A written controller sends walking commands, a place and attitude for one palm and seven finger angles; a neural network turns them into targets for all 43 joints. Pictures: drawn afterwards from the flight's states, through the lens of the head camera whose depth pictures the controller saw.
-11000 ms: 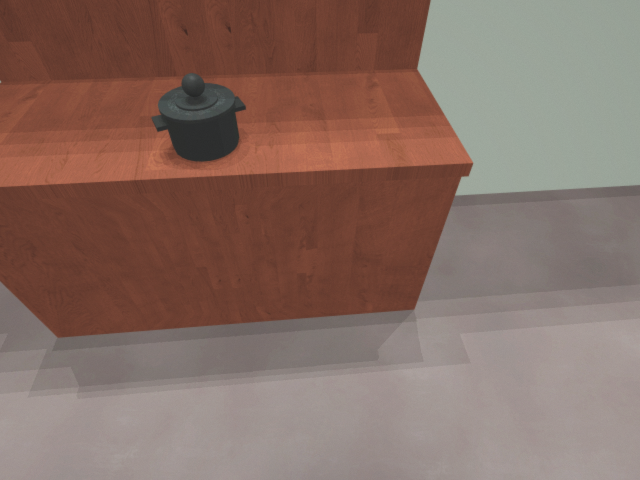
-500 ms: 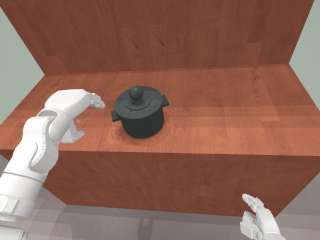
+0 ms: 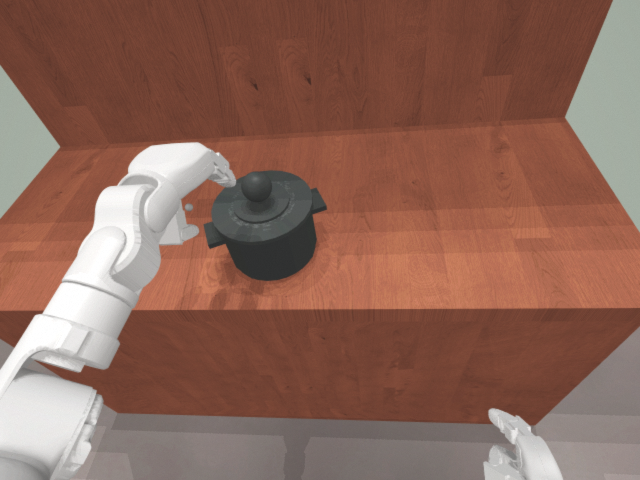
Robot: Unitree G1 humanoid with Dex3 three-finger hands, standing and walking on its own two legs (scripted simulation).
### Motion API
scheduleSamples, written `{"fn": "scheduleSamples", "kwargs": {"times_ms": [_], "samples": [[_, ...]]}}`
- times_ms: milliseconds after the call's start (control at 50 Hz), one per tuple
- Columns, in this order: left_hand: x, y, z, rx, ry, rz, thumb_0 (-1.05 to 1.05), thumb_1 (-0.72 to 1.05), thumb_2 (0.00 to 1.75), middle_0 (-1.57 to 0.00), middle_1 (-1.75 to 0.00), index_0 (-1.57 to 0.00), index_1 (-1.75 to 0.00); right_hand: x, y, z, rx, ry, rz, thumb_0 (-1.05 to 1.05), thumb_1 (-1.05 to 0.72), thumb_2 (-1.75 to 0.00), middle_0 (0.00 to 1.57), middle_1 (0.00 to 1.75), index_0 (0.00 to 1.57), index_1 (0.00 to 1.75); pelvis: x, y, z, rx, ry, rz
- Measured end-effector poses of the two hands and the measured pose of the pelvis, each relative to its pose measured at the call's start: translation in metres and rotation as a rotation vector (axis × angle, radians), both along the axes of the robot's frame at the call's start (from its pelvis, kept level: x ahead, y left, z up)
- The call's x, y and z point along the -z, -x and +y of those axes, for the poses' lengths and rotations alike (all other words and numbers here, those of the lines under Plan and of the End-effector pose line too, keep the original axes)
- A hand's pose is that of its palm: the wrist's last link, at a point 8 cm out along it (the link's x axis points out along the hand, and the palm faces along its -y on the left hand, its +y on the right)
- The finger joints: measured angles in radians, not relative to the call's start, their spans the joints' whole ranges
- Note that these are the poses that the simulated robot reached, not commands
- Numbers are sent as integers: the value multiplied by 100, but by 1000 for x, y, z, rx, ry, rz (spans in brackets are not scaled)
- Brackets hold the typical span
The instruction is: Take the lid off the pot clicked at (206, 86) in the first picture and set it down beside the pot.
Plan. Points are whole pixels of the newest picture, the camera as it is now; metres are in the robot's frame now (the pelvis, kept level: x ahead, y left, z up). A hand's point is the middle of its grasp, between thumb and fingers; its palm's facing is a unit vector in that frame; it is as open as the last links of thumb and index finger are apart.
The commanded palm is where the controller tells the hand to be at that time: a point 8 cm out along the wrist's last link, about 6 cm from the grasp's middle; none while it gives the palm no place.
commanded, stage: move the open hand above the knob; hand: left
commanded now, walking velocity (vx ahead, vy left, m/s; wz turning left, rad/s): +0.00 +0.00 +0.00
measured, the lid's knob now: (256, 186) +0.53 +0.13 +0.07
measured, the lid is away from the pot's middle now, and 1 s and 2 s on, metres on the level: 0.00 0.00 0.00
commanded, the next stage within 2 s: lower the open fingers around the knob in 1.44 s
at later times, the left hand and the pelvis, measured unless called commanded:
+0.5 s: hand (226, 170) +0.46 +0.14 +0.16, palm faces -0.24 -0.01 -0.97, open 10.4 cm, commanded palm +0.46 +0.14 +0.22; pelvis +0.01 +0.01 +0.00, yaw +0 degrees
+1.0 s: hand (247, 152) +0.49 +0.11 +0.17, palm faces -0.23 -0.02 -0.97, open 10.4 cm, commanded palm +0.48 +0.13 +0.22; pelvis +0.02 +0.01 +0.00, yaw -2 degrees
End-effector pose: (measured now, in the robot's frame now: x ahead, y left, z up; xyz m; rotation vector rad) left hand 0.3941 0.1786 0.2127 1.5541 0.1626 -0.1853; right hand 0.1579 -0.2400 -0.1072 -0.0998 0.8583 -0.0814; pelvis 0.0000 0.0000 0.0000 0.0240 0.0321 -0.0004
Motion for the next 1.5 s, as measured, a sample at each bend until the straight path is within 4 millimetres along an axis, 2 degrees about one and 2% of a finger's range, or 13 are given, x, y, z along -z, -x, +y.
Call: {"fn": "scheduleSamples", "kwargs": {"times_ms": [340, 820, 1020, 1340, 1500], "samples": [[-1, -47, -20, -18, -3, 27, 0, -36, 149, -83, -8, -82, -9, 9, 11, 5, 39, -2, 70, 2, -90, -89, 20, 30, 20, 30, 1, -11, 7, 4, 2, 35], [-14, -91, -61, 2, 10, 24, 0, -36, 149, -83, -8, -82, -9, 21, 56, -3, 112, 25, 192, 1, -90, -89, 20, 30, 20, 30, 0, -16, 9, 19, 0, 81], [-13, -90, -62, -1, 8, 16, 0, -36, 149, -82, -8, -82, -9, 22, 66, -6, 133, 20, 206, 1, -90, -89, 20, 30, 20, 30, 0, -16, 9, 30, -1, 79], [-12, -82, -51, -11, -8, 40, 0, -36, 149, -83, -8, -82, -9, 13, 45, -6, 111, 45, 131, 1, -90, -89, 20, 30, 20, 30, 0, -9, 8, 18, -1, 70], [-12, -89, -52, -16, -7, 37, 0, -36, 149, -83, -8, -82, -9, 16, 57, -5, 126, 44, 164, 1, -90, -89, 20, 30, 20, 30, 0, -11, 10, 25, -1, 81]]}}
